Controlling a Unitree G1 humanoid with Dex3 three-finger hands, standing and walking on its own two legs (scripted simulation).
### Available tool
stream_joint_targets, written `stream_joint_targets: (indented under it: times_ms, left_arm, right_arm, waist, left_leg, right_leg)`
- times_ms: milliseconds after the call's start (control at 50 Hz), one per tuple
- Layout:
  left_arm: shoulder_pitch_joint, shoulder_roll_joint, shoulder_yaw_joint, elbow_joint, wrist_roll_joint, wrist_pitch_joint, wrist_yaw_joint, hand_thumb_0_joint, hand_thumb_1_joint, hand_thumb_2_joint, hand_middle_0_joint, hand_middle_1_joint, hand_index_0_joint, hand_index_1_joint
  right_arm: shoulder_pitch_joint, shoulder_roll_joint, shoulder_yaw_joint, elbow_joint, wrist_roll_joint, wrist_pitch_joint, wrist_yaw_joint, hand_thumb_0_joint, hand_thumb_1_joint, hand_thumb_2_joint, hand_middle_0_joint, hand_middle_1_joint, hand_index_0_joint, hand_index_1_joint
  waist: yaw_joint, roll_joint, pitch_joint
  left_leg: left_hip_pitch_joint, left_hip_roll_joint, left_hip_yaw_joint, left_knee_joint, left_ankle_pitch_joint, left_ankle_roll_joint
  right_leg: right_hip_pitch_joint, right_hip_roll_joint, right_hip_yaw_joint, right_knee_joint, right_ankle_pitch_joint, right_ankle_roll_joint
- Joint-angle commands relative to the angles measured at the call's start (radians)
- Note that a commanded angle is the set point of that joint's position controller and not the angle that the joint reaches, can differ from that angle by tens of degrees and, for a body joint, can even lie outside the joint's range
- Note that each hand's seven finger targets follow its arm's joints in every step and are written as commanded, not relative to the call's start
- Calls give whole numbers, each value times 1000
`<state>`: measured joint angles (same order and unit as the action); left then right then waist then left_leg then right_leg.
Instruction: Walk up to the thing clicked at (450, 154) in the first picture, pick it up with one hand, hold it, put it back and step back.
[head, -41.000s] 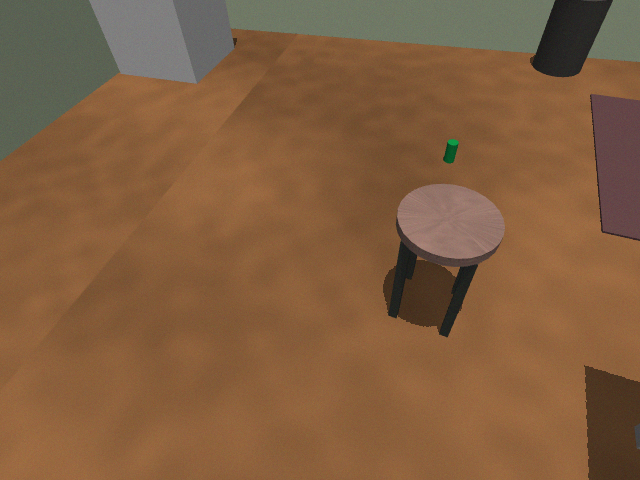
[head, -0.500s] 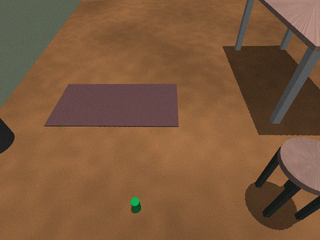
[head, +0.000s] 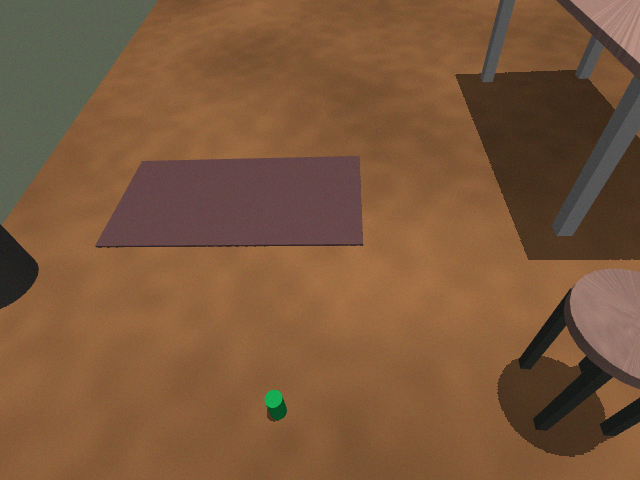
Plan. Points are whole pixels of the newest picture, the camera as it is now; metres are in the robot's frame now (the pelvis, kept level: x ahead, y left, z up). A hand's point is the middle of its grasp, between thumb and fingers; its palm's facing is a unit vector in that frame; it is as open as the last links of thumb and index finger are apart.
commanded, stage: stand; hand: left
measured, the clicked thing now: (276, 405) +0.46 +0.23 -0.73
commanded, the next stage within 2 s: walk up in 1.02 s
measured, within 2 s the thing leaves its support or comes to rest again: neither
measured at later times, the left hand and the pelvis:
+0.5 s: hand out of the picture +0.09 +0.25 -0.15, palm faces -0.02 -0.94 -0.35, open 7.3 cm; pelvis +0.01 +0.00 +0.00, yaw +0 degrees
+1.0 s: hand out of the picture +0.10 +0.25 -0.15, palm faces -0.02 -0.94 -0.35, open 7.3 cm; pelvis +0.02 +0.00 +0.00, yaw +0 degrees
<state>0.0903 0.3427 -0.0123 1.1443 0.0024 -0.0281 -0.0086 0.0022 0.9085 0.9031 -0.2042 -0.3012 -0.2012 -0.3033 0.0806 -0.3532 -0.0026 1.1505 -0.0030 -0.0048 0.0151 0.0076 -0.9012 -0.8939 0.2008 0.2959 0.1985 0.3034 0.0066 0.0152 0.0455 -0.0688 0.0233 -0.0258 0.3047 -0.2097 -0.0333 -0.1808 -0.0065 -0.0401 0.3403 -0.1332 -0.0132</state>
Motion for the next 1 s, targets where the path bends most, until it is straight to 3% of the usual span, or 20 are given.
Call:
stream_joint_targets:
  times_ms: [0, 120, 180, 260, 360, 460, 560, 700, 820, 940, 980]
  left_arm:
    - [-43, 225, 49, -52, 1, -17, 16, 0, 900, 900, -200, -300, -200, -300]
    - [-55, 227, 54, -52, 4, -12, 15, 0, 900, 900, -200, -300, -200, -300]
    - [-61, 227, 55, -54, 3, -14, 14, 0, 900, 900, -200, -300, -200, -300]
    - [-58, 226, 56, -51, 4, -9, 13, 0, 900, 900, -200, -300, -200, -300]
    - [-65, 227, 60, -54, 0, -9, 11, 0, 900, 900, -200, -300, -200, -300]
    - [-54, 216, 55, -53, 0, -11, 10, 0, 900, 900, -200, -300, -200, -300]
    - [-58, 217, 53, -55, -1, -6, 12, 0, 900, 900, -200, -300, -200, -300]
    - [-51, 226, 55, -54, 2, -8, 14, 0, 900, 900, -200, -300, -200, -300]
    - [-47, 221, 52, -50, 2, -7, 13, 0, 900, 900, -200, -300, -200, -300]
    - [-47, 223, 54, -55, 2, -11, 14, 0, 900, 900, -200, -300, -200, -300]
    - [-53, 222, 55, -55, 1, -9, 14, 0, 900, 900, -200, -300, -200, -300]
  right_arm:
    - [-34, -205, -36, -51, -3, -26, -18, 0, -900, -900, 200, 300, 200, 300]
    - [-30, -198, -34, -54, -4, -22, -20, 0, -900, -900, 200, 300, 200, 300]
    - [-19, -204, -35, -56, -5, -24, -20, 0, -900, -900, 200, 300, 200, 300]
    - [-14, -200, -35, -58, -6, -23, -18, 0, -900, -900, 200, 300, 200, 300]
    - [1, -203, -34, -59, -8, -26, -21, 0, -900, -900, 200, 300, 200, 300]
    - [5, -213, -34, -59, -6, -29, -24, 0, -900, -900, 200, 300, 200, 300]
    - [6, -211, -33, -58, -6, -25, -25, 0, -900, -900, 200, 300, 200, 300]
    - [9, -212, -33, -65, -6, -26, -27, 0, -900, -900, 200, 300, 200, 300]
    - [8, -205, -30, -69, -6, -25, -27, 0, -900, -900, 200, 300, 200, 300]
    - [7, -211, -33, -76, -5, -26, -26, 0, -900, -900, 200, 300, 200, 300]
    - [2, -212, -32, -77, -6, -25, -27, 0, -900, -900, 200, 300, 200, 300]
  waist:
    - [-4, -5, -96]
    - [-2, -19, -67]
    - [-8, -19, -85]
    - [-2, -16, -56]
    - [-5, -6, -73]
    - [-4, -13, -101]
    - [-2, -12, -79]
    - [-8, -7, -101]
    - [-7, -19, -76]
    - [-9, -13, -102]
    - [-5, -5, -91]
  left_leg:
    - [-51, 106, -62, -44, 153, 38]
    - [-75, 101, -62, -44, 74, 42]
    - [-64, 106, -60, -41, 93, 44]
    - [-79, 101, -64, -51, 49, 45]
    - [-74, 105, -63, -51, 62, 47]
    - [-48, 113, -62, -40, 156, 44]
    - [-73, 108, -62, -50, 121, 41]
    - [-30, 117, -62, -49, 170, 43]
    - [-35, 114, -60, -56, 142, 42]
    - [-24, 115, -55, -51, 175, 44]
    - [-35, 115, -58, -57, 153, 45]
  right_leg:
    - [117, -131, 123, -39, 155, -9]
    - [88, -130, 134, -67, 49, -7]
    - [100, -132, 137, -62, 87, -8]
    - [72, -120, 133, -79, -11, -8]
    - [89, -125, 139, -68, 27, -12]
    - [117, -126, 128, -42, 160, -13]
    - [116, -121, 123, -47, 114, -13]
    - [115, -125, 120, -37, 175, -13]
    - [95, -120, 118, -44, 134, -10]
    - [125, -129, 125, -35, 204, -13]
    - [121, -126, 121, -40, 177, -12]
